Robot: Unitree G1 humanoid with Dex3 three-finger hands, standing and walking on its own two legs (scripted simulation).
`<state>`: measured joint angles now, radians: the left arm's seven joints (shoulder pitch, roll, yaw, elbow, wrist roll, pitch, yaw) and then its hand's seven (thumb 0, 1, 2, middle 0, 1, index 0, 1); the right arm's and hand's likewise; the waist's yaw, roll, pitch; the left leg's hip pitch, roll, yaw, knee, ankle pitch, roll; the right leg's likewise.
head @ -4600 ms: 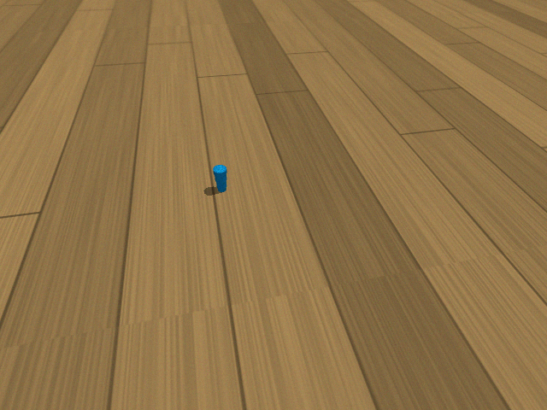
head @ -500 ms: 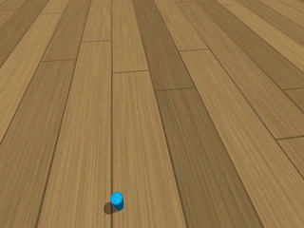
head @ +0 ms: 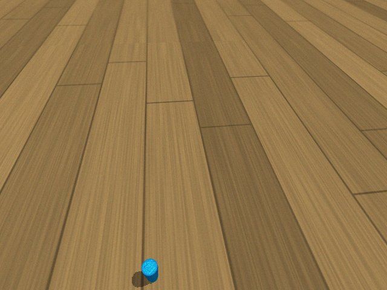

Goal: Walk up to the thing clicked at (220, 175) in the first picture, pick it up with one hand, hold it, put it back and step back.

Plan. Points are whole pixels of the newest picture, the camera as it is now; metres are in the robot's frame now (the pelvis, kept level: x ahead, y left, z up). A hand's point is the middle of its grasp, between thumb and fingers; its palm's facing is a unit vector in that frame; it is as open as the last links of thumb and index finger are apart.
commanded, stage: walk up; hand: left
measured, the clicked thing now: (151, 272) +0.39 +0.19 -0.70
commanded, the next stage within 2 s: none
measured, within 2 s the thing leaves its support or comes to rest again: neither
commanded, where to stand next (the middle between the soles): +0.05 -0.01 m, yaw -2 degrees
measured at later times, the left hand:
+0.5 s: hand out of the picture +0.10 +0.24 -0.15, palm faces +0.02 -0.94 -0.34, open 7.4 cm
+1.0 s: hand out of the picture +0.08 +0.24 -0.15, palm faces +0.01 -0.94 -0.33, open 7.4 cm
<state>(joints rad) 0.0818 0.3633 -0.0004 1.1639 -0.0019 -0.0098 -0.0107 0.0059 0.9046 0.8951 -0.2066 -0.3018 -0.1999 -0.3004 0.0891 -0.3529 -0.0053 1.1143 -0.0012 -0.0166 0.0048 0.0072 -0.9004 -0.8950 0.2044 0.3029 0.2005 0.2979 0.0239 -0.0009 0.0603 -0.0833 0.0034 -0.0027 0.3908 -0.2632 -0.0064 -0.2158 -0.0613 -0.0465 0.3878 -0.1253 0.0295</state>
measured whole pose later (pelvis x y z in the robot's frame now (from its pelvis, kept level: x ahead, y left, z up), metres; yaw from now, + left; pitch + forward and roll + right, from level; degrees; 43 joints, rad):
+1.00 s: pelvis +0.00 -0.01 +0.00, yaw +0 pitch -2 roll +0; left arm 0.08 0.34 0.03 1.15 0.02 -0.01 -0.01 0.01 0.90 0.90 -0.21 -0.30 -0.20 -0.30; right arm 0.14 -0.35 -0.01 1.14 -0.01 -0.01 0.01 0.01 -0.90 -0.90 0.20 0.30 0.20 0.30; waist 0.01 0.00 0.06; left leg -0.05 0.02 -0.01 0.33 -0.24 -0.02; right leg -0.19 -0.05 -0.05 0.35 -0.11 0.02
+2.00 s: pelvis +0.03 +0.00 -0.04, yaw -6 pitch -3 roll +1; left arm 0.20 0.42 0.08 0.86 0.01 0.08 -0.03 0.00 0.91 0.90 -0.21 -0.30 -0.20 -0.30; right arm 0.06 -0.37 -0.05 0.80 -0.03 0.01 -0.03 0.01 -0.90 -0.89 0.21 0.30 0.21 0.30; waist 0.04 -0.05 0.17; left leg -0.48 0.09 0.08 0.67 -0.15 0.00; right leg -0.29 0.00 0.10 0.91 -0.56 0.00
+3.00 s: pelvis +0.04 -0.01 -0.02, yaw +0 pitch -3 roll +2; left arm 0.06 0.35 0.03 0.77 0.03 0.04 0.01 0.01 0.90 0.89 -0.21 -0.30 -0.20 -0.30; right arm 0.14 -0.38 -0.03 0.79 0.02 0.05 -0.03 0.01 -0.90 -0.89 0.20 0.30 0.20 0.30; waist 0.02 0.00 0.27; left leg -0.41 -0.12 -0.08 1.18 -0.59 0.01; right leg -0.45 -0.03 -0.03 0.60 -0.11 -0.06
